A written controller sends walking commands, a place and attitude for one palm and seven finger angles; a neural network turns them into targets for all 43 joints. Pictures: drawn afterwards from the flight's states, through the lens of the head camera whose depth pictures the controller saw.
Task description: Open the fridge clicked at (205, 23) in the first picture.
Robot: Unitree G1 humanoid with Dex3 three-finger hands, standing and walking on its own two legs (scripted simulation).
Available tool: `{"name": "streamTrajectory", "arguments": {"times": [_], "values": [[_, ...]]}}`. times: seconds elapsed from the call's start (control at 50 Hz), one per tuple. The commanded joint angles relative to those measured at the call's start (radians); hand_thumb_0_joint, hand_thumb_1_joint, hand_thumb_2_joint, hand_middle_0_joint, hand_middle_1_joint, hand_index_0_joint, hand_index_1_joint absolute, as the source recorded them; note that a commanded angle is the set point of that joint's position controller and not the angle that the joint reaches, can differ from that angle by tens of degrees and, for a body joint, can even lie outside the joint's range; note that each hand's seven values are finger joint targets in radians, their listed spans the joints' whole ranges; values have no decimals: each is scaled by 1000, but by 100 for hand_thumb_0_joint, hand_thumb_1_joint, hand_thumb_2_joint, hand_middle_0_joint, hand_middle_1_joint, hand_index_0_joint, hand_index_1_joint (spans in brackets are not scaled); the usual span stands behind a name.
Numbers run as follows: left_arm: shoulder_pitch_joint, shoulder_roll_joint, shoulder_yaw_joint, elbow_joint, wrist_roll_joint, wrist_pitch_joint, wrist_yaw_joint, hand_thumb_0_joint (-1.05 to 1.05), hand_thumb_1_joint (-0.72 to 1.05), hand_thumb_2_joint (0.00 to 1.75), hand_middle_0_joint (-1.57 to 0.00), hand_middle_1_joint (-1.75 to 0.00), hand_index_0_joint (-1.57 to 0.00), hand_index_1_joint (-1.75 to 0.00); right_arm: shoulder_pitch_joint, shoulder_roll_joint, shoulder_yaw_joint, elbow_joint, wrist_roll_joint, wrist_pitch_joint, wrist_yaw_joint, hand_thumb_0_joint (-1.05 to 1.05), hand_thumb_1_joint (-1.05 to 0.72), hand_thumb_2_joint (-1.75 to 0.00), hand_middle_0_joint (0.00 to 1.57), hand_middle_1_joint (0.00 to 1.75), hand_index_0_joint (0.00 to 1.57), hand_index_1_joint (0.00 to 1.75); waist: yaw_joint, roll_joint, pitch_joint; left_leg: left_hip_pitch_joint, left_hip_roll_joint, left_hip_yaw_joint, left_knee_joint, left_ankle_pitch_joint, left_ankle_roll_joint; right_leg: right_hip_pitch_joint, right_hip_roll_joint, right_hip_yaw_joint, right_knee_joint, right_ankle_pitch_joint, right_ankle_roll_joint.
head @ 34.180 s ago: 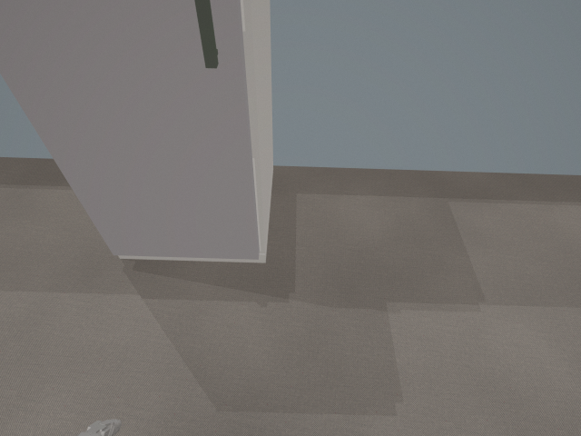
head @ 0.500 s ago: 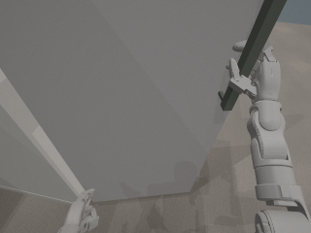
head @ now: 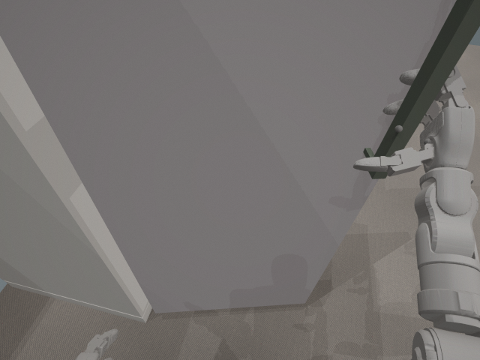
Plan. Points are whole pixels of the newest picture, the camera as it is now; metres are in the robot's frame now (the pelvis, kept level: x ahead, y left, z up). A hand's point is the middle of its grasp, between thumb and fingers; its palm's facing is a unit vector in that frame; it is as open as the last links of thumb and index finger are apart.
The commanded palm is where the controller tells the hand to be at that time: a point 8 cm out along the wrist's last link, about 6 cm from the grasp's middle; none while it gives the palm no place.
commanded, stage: loosen the grip on the handle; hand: right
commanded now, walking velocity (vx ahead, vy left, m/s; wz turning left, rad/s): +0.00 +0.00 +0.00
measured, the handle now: (410, 91) +0.43 -0.19 +0.27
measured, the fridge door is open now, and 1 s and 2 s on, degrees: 73 69 69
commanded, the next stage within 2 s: slip the hand off the handle in 0.16 s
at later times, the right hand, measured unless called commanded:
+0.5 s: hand (438, 133) +0.39 -0.24 +0.23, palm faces +0.18 +0.97 -0.16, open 14.7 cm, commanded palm +0.36 -0.28 +0.23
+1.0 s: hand (476, 145) +0.37 -0.28 +0.22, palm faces +0.15 +0.98 -0.15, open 14.7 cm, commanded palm +0.33 -0.32 +0.23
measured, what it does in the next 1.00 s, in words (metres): stands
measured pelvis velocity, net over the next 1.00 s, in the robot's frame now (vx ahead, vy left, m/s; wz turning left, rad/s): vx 0.03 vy -0.04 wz -0.02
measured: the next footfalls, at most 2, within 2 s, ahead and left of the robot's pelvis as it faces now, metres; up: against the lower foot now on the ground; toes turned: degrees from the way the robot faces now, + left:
none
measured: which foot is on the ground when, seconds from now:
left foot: down 0.00-1.00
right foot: down 0.00-1.00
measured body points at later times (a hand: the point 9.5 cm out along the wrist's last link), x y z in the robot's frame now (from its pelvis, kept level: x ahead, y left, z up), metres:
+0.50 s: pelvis +0.03 -0.01 +0.00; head +0.04 +0.00 +0.45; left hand +0.19 +0.22 -0.09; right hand +0.38 -0.29 +0.23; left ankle +0.03 +0.09 -0.73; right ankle +0.01 -0.14 -0.73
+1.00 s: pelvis +0.03 -0.04 +0.00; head +0.03 -0.04 +0.45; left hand +0.17 +0.20 -0.10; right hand +0.36 -0.34 +0.23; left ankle +0.03 +0.09 -0.73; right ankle +0.01 -0.14 -0.73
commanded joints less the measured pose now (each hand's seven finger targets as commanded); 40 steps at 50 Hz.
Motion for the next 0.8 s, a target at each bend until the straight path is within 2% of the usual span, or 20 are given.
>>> {"name": "streamTrajectory", "arguments": {"times": [0.0, 0.02, 0.04, 0.06, 0.1, 0.12, 0.16, 0.2, 0.22, 0.24, 0.3, 0.42, 0.48, 0.52, 0.54, 0.6, 0.62, 0.68, 0.72, 0.78], "values": [[-140, 103, 32, -160, -5, -58, 13, 0, 90, 90, -20, -30, -20, -30, -391, -240, -63, -206, 24, -18, 18, 0, 55, -20, 29, 120, 29, 120, -15, 39, -249, 128, 36, -73, -145, 64, -23, 19, 48, -4, -56, 56, -51], [-132, 103, 31, -154, -7, -58, 15, 0, 90, 90, -20, -30, -20, -30, -396, -217, -43, -194, 36, -12, 28, 0, 55, -20, 28, 118, 28, 118, -6, 37, -245, 114, 29, -66, -145, 90, -23, 33, 47, -4, -54, 74, -50], [-130, 103, 33, -156, -7, -58, 17, 0, 90, 90, -20, -30, -20, -30, -372, -229, -67, -191, 57, -2, 35, 0, 55, -20, 26, 117, 26, 117, -14, 65, -250, 126, 31, -74, -148, 107, -30, 24, 49, -5, -45, 80, -50], [-131, 106, 32, -151, -6, -56, 19, 0, 90, 90, -20, -30, -20, -30, -387, -250, -86, -207, 63, 0, 40, 0, 55, -20, 25, 115, 25, 115, -15, 56, -269, 138, 34, -74, -142, 127, -31, 23, 52, -4, -45, 90, -48], [-136, 104, 30, -149, -4, -52, 20, 0, 90, 90, -20, -30, -20, -30, -379, -237, -90, -215, 71, 5, 40, 0, 55, -20, 25, 115, 25, 115, -17, 44, -266, 143, 36, -67, -132, 163, -33, 21, 56, 0, -42, 105, -48], [-125, 105, 32, -150, -6, -50, 19, 0, 90, 90, -20, -30, -20, -30, -342, -257, -121, -187, 75, 10, 40, 0, 55, -20, 25, 115, 25, 115, -24, 80, -286, 155, 34, -66, -123, 187, -36, 14, 55, -1, -35, 121, -48], [-136, 98, 28, -160, -6, -47, 17, 0, 90, 90, -20, -30, -20, -30, -366, -233, -90, -214, 73, 8, 44, 0, 55, -20, 25, 115, 25, 115, -18, 73, -283, 142, 34, -64, -115, 205, -40, 13, 58, -4, -28, 125, -48], [-136, 100, 30, -160, 1, -41, 18, 0, 90, 90, -20, -30, -20, -30, -390, -253, -107, -253, 59, -5, 33, 0, 55, -20, 25, 115, 25, 115, -21, 44, -301, 147, 30, -52, -96, 245, -35, 32, 59, 1, -21, 157, -50], [-132, 92, 29, -168, -1, -43, 13, 0, 90, 90, -20, -30, -20, -30, -372, -220, -82, -244, 55, -9, 38, 0, 55, -20, 25, 115, 25, 115, -19, 47, -325, 143, 26, -47, -82, 277, -35, 44, 59, 1, -14, 182, -50], [-126, 98, 32, -169, 1, -38, 15, 0, 90, 90, -20, -30, -20, -30, -339, -293, -150, -243, 53, -11, 36, 0, 55, -20, 25, 115, 25, 115, -34, 55, -343, 162, 26, -49, -74, 294, -35, 38, 56, 0, -9, 191, -49], [-135, 99, 25, -171, 3, -26, 20, 0, 90, 90, -20, -30, -20, -30, -371, -313, -161, -235, 52, -21, 55, 0, 55, -20, 25, 115, 25, 115, -25, 60, -315, 158, 26, -44, -67, 310, -36, 26, 55, 4, -7, 192, -51], [-129, 93, 24, -185, -5, -22, 23, 0, 90, 90, -20, -30, -20, -30, -372, -269, -118, -255, 76, -27, 131, 0, 55, -20, 25, 115, 25, 115, -11, -22, -348, 114, 11, -19, -40, 361, -20, 96, 50, 19, 14, 280, -46], [-129, 95, 22, -187, -8, -22, 29, 0, 90, 90, -20, -30, -20, -30, -368, -252, -97, -259, 95, -10, 156, 0, 55, -20, 25, 115, 25, 115, -5, -30, -324, 74, 8, -9, -47, 311, -18, 102, 46, 33, 14, 262, -42], [-119, 104, 23, -178, -7, -16, 36, 0, 90, 90, -20, -30, -20, -30, -343, -287, -139, -223, 99, 4, 159, 0, 55, -20, 25, 115, 25, 115, -8, 9, -313, 74, 8, -2, -44, 314, -16, 95, 42, 42, 13, 275, -42], [-121, 101, 21, -186, -7, -15, 36, 0, 90, 90, -20, -30, -20, -30, -340, -267, -121, -239, 103, 10, 167, 0, 55, -20, 25, 115, 25, 115, -12, -1, -315, 74, 8, -2, -42, 311, -16, 96, 42, 43, 11, 276, -40], [-128, 101, 21, -188, -3, -13, 42, 0, 90, 90, -20, -30, -20, -30, -349, -301, -152, -295, 102, 7, 165, 0, 55, -20, 25, 115, 25, 115, -22, -52, -335, 79, 9, 2, -33, 311, -7, 119, 38, 53, 14, 314, -37], [-125, 98, 19, -190, -3, -15, 39, 0, 90, 90, -20, -30, -20, -30, -342, -280, -135, -289, 105, 9, 167, 0, 55, -20, 25, 115, 25, 115, -18, -52, -344, 67, 7, 4, -31, 309, -8, 130, 37, 55, 18, 321, -37], [-117, 106, 19, -186, -2, -13, 43, 0, 90, 90, -20, -30, -20, -30, -324, -323, -178, -263, 108, 12, 169, 0, 55, -20, 25, 115, 25, 115, -21, -14, -318, 55, 4, 10, -33, 271, -9, 109, 31, 64, 10, 295, -33], [-116, 106, 16, -187, -1, -9, 46, 0, 90, 90, -20, -30, -20, -30, -332, -323, -176, -255, 108, 15, 172, 0, 55, -20, 25, 115, 25, 115, -19, -28, -315, 51, 5, 10, -31, 268, -7, 107, 29, 67, 8, 302, -32], [-113, 107, 18, -194, 3, -10, 48, 0, 90, 90, -20, -30, -20, -30, -328, -369, -217, -281, 107, 12, 182, 0, 55, -20, 25, 115, 25, 115, -29, -57, -343, 64, 3, 10, -22, 278, -4, 119, 27, 72, 11, 332, -27]]}}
